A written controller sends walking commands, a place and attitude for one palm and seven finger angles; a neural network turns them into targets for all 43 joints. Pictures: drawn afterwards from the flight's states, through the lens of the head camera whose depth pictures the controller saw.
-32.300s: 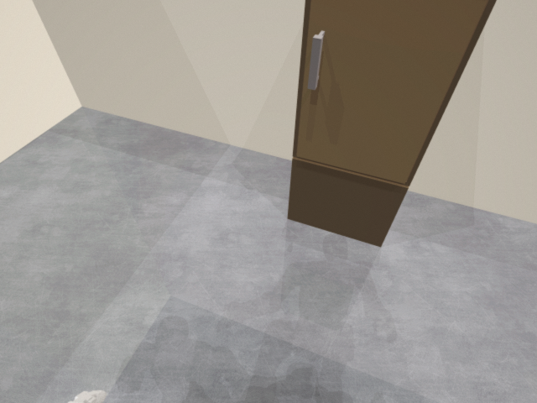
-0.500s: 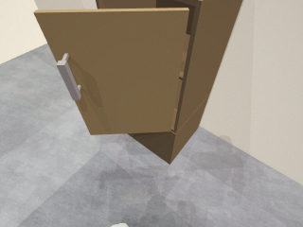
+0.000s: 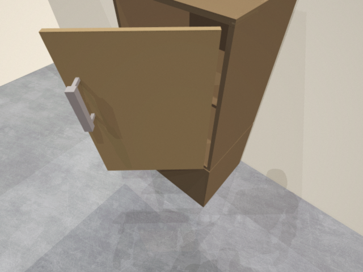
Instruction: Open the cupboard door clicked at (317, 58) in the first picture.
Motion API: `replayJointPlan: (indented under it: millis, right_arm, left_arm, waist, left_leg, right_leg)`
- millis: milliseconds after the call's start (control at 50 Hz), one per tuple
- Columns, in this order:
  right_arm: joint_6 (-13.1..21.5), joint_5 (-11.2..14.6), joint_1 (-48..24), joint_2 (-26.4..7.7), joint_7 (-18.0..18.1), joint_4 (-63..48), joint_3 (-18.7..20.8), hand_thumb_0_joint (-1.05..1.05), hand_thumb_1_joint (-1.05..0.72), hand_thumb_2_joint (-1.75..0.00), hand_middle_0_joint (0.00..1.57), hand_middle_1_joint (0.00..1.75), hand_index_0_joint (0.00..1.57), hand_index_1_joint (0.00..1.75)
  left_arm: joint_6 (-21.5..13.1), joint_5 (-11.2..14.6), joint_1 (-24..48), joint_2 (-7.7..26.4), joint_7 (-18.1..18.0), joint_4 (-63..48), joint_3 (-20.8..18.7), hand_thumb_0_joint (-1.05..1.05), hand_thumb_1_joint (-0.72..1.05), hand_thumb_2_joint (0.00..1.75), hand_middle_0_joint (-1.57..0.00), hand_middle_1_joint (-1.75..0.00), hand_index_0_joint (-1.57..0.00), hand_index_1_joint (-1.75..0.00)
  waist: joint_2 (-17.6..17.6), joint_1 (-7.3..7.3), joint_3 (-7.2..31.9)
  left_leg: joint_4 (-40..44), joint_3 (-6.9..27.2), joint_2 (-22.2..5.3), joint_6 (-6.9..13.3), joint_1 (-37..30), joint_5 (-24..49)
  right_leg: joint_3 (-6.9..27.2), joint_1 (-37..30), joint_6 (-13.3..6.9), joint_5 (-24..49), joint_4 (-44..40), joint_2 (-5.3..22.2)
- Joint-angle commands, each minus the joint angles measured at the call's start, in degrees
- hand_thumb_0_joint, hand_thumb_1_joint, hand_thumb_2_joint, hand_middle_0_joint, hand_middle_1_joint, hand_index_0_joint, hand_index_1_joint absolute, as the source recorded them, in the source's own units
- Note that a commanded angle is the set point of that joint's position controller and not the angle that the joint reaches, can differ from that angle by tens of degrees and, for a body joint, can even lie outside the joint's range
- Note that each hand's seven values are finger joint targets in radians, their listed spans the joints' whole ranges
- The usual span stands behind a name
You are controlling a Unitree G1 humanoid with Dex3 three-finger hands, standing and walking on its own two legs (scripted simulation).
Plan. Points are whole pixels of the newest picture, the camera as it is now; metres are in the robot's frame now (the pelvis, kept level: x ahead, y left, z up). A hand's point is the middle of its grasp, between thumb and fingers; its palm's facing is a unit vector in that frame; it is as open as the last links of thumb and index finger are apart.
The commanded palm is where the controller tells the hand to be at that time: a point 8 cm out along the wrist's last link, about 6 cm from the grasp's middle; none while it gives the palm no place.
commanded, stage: come to a stop and stand still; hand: left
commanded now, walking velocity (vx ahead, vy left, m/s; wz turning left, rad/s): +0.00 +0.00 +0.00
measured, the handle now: (83, 105) +0.52 +0.31 +0.06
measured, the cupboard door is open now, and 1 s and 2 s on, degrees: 42 42 42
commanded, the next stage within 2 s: look again from close up in 0.26 s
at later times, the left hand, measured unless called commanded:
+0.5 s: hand out of the picture +0.04 +0.21 -0.17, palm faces +0.02 -0.97 -0.24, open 7.3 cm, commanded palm none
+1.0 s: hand out of the picture +0.04 +0.21 -0.16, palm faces +0.02 -0.97 -0.25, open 7.3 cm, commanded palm none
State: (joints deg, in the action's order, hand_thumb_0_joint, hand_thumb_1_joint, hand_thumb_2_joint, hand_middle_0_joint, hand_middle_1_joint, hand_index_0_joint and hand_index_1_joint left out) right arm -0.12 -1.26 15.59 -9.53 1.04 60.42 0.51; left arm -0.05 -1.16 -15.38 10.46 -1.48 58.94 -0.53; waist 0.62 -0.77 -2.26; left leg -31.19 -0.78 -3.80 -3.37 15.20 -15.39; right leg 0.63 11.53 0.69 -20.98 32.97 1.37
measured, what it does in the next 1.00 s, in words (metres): stands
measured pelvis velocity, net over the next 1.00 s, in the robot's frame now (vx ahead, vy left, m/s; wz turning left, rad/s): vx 0.01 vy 0.01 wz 0.01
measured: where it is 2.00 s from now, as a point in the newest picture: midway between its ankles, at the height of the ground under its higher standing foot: outside the picture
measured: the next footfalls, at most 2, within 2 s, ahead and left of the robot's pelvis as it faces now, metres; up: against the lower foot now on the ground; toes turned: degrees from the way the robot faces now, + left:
right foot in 1.48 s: +0.00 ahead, -0.06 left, +0.00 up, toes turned -2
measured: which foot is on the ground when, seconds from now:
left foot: down 0.00-1.00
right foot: down 0.00-1.00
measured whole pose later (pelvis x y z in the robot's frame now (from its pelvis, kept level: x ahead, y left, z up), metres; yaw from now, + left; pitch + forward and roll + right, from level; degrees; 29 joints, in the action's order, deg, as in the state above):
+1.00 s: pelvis +0.01 +0.01 +0.01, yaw +1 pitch -1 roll +1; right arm 0.6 -1.1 11.8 -11.5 1.2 65.2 0.2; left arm -0.7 -1.2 -12.7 12.7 -1.3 63.1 -0.5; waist -0.8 0.1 -1.9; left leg -24.6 -0.7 -2.4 -2.4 10.8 -12.7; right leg 0.0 6.5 1.8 -18.0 25.5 2.8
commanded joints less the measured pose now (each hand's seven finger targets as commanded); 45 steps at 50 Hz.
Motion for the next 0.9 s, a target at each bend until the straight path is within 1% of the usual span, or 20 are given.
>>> replayJointPlan:
  millis: [0,100,120,160,220,280,360,380,420,480,500,540,580,660,680,700,780,800,840,880]
  right_arm:
    - [1.4,0.4,1.1,-6.5,0.3,-1.8,1.3,0.0,-0.9,-0.9,0.2,0.3,0.2,0.3]
    - [1.5,0.4,-0.7,-7.2,0.4,-1.1,1.1,0.0,-0.9,-0.9,0.2,0.3,0.2,0.3]
    - [1.5,0.4,-1.0,-7.2,0.4,-1.0,1.1,0.0,-0.9,-0.9,0.2,0.3,0.2,0.3]
    - [1.5,0.4,-1.6,-7.5,0.4,-0.8,1.0,0.0,-0.9,-0.9,0.2,0.3,0.2,0.3]
    - [1.7,0.4,-2.1,-8.1,0.5,-0.5,1.1,0.0,-0.9,-0.9,0.2,0.3,0.2,0.3]
    - [1.8,0.5,-2.5,-8.2,0.5,-0.2,1.1,0.0,-0.9,-0.9,0.2,0.3,0.2,0.3]
    - [1.7,0.4,-3.4,-8.9,0.5,0.0,1.1,0.0,-0.9,-0.9,0.2,0.3,0.2,0.3]
    - [1.8,0.5,-3.5,-8.6,0.5,0.2,1.0,0.0,-0.9,-0.9,0.2,0.3,0.2,0.3]
    - [1.8,0.4,-3.7,-9.1,0.5,0.2,1.1,0.0,-0.9,-0.9,0.2,0.3,0.2,0.3]
    - [1.8,0.4,-3.8,-9.0,0.5,0.6,1.0,0.0,-0.9,-0.9,0.2,0.3,0.2,0.3]
    - [1.9,0.4,-3.7,-9.6,0.5,0.6,1.1,0.0,-0.9,-0.9,0.2,0.3,0.2,0.3]
    - [1.9,0.4,-3.7,-9.6,0.4,0.7,1.1,0.0,-0.9,-0.9,0.2,0.3,0.2,0.3]
    - [2.0,0.4,-3.6,-9.3,0.5,1.0,1.1,0.0,-0.9,-0.9,0.2,0.3,0.2,0.3]
    - [2.0,0.3,-3.5,-9.7,0.5,1.4,1.0,0.0,-0.9,-0.9,0.2,0.3,0.2,0.3]
    - [2.0,0.5,-3.4,-9.5,0.5,1.6,1.0,0.0,-0.9,-0.9,0.2,0.3,0.2,0.3]
    - [2.0,0.4,-3.6,-9.8,0.5,1.6,1.0,0.0,-0.9,-0.9,0.2,0.3,0.2,0.3]
    - [2.0,0.5,-3.3,-9.4,0.5,2.0,0.9,0.0,-0.9,-0.9,0.2,0.3,0.2,0.3]
    - [2.0,0.4,-3.4,-9.7,0.4,2.0,1.0,0.0,-0.9,-0.9,0.2,0.3,0.2,0.3]
    - [1.9,0.4,-3.3,-9.7,0.4,2.2,0.9,0.0,-0.9,-0.9,0.2,0.3,0.2,0.3]
    - [2.0,0.4,-3.1,-9.3,0.5,2.3,0.9,0.0,-0.9,-0.9,0.2,0.3,0.2,0.3]
  left_arm:
    - [-1.3,0.1,-2.1,7.6,-0.4,-1.4,-1.7,0.0,0.9,0.9,-0.2,-0.3,-0.2,-0.3]
    - [-1.4,0.1,-2.1,8.2,-0.3,-0.3,-1.7,0.0,0.9,0.9,-0.2,-0.3,-0.2,-0.3]
    - [-1.4,0.2,-2.2,8.3,-0.3,-0.1,-1.7,0.0,0.9,0.9,-0.2,-0.3,-0.2,-0.3]
    - [-1.4,0.2,-1.9,8.5,-0.2,0.2,-1.6,0.0,0.9,0.9,-0.2,-0.3,-0.2,-0.3]
    - [-1.4,0.1,-1.9,8.7,-0.2,0.5,-1.7,0.0,0.9,0.9,-0.2,-0.3,-0.2,-0.3]
    - [-1.5,0.0,-1.7,8.9,-0.2,0.9,-1.7,0.0,0.9,0.9,-0.2,-0.3,-0.2,-0.3]
    - [-1.5,0.2,-1.0,9.3,-0.2,1.2,-1.6,0.0,0.9,0.9,-0.2,-0.3,-0.2,-0.3]
    - [-1.5,0.1,-1.2,9.3,-0.2,1.2,-1.6,0.0,0.9,0.9,-0.2,-0.3,-0.2,-0.3]
    - [-1.5,0.2,-0.7,9.6,-0.2,1.2,-1.6,0.0,0.9,0.9,-0.2,-0.3,-0.2,-0.3]
    - [-1.5,0.1,-0.5,9.8,-0.1,1.3,-1.6,0.0,0.9,0.9,-0.2,-0.3,-0.2,-0.3]
    - [-1.5,0.1,0.0,10.0,-0.2,1.2,-1.7,0.0,0.9,0.9,-0.2,-0.3,-0.2,-0.3]
    - [-1.5,0.2,0.0,10.1,-0.2,1.3,-1.7,0.0,0.9,0.9,-0.2,-0.3,-0.2,-0.3]
    - [-1.5,0.1,0.1,10.1,-0.2,1.4,-1.8,0.0,0.9,0.9,-0.2,-0.3,-0.2,-0.3]
    - [-1.5,0.2,0.5,10.2,-0.2,1.8,-1.7,0.0,0.9,0.9,-0.2,-0.3,-0.2,-0.3]
    - [-1.5,0.1,0.6,10.4,-0.2,1.6,-1.8,0.0,0.9,0.9,-0.2,-0.3,-0.2,-0.3]
    - [-1.5,0.2,0.9,10.5,-0.2,1.8,-1.7,0.0,0.9,0.9,-0.2,-0.3,-0.2,-0.3]
    - [-1.5,0.1,0.9,10.4,-0.2,1.9,-1.7,0.0,0.9,0.9,-0.2,-0.3,-0.2,-0.3]
    - [-1.5,0.2,0.9,10.3,-0.2,2.0,-1.7,0.0,0.9,0.9,-0.2,-0.3,-0.2,-0.3]
    - [-1.4,0.3,1.2,10.3,-0.2,2.2,-1.6,0.0,0.9,0.9,-0.2,-0.3,-0.2,-0.3]
    - [-1.5,0.1,1.0,10.2,-0.1,2.2,-1.7,0.0,0.9,0.9,-0.2,-0.3,-0.2,-0.3]
  waist:
    - [-2.0,0.41,1.7]
    - [-0.5,0.63,0.3]
    - [-0.3,0.65,0.7]
    - [-1.1,0.69,0.4]
    - [0.0,0.78,1.6]
    - [-1.3,0.85,1.7]
    - [-0.4,0.97,1.2]
    - [-1.2,1.13,0.7]
    - [-0.1,1.06,1.4]
    - [-1.2,1.24,1.4]
    - [-0.7,0.93,1.7]
    - [-0.2,1.11,2.6]
    - [-0.4,1.26,2.2]
    - [-0.3,1.15,2.4]
    - [-1.4,1.23,1.7]
    - [-0.6,1.24,1.6]
    - [-1.2,1.27,1.2]
    - [-0.4,1.2,1.6]
    - [-0.8,1.19,1.0]
    - [-1.4,1.22,0.6]
  left_leg:
    - [3.2,0.4,-1.7,3.8,-4.2,13.0]
    - [4.3,0.7,-1.7,3.9,-4.5,13.1]
    - [4.5,0.8,-1.7,3.9,-4.8,12.8]
    - [5.0,0.9,-1.6,3.9,-4.5,12.0]
    - [5.1,1.1,-1.9,4.1,-5.8,15.0]
    - [5.5,1.1,-2.1,4.2,-6.3,17.0]
    - [6.1,1.3,-1.9,4.0,-5.9,15.6]
    - [6.3,1.3,-2.1,4.2,-6.1,16.3]
    - [6.3,1.5,-2.0,4.1,-6.3,16.6]
    - [6.9,1.6,-2.1,4.2,-6.5,16.7]
    - [6.9,1.7,-2.1,4.1,-6.3,17.1]
    - [7.2,1.8,-2.1,4.2,-6.9,17.2]
    - [7.3,1.7,-2.2,4.3,-7.1,18.3]
    - [7.8,2.0,-2.1,4.1,-7.0,17.4]
    - [7.9,1.8,-2.2,4.2,-6.9,17.9]
    - [8.0,1.9,-2.1,4.1,-6.6,17.2]
    - [8.8,2.0,-2.1,4.1,-6.7,16.3]
    - [8.6,2.1,-2.0,4.0,-6.8,16.2]
    - [9.1,2.3,-2.0,4.0,-6.4,14.8]
    - [9.2,2.1,-2.1,4.1,-6.6,15.5]
  right_leg:
    - [2.9,2.2,-2.3,17.2,-7.0,3.7]
    - [2.7,2.1,-2.1,17.1,-7.8,3.9]
    - [2.9,1.9,-2.1,16.7,-8.0,3.9]
    - [2.9,1.9,-2.1,16.1,-8.5,4.1]
    - [2.4,0.8,-1.9,18.1,-8.2,4.1]
    - [1.9,-0.1,-1.8,20.3,-8.3,4.1]
    - [1.9,0.0,-1.7,19.1,-8.9,4.5]
    - [1.7,-0.1,-1.6,19.8,-9.2,4.4]
    - [1.7,-0.4,-1.6,19.2,-9.1,4.5]
    - [1.4,-0.9,-1.5,19.6,-9.6,4.5]
    - [1.5,-1.0,-1.5,19.4,-9.4,4.6]
    - [1.4,-1.4,-1.5,18.7,-9.5,4.7]
    - [1.2,-1.7,-1.5,19.8,-9.7,4.6]
    - [1.3,-1.8,-1.4,18.9,-10.0,4.8]
    - [0.9,-2.1,-1.4,19.6,-10.2,4.7]
    - [1.1,-1.9,-1.3,19.0,-10.3,4.9]
    - [1.1,-2.0,-1.3,18.0,-11.0,4.8]
    - [1.3,-1.9,-1.3,17.8,-11.0,4.9]
    - [1.3,-1.4,-1.3,16.1,-11.4,4.8]
    - [1.1,-1.6,-1.3,17.0,-11.7,4.8]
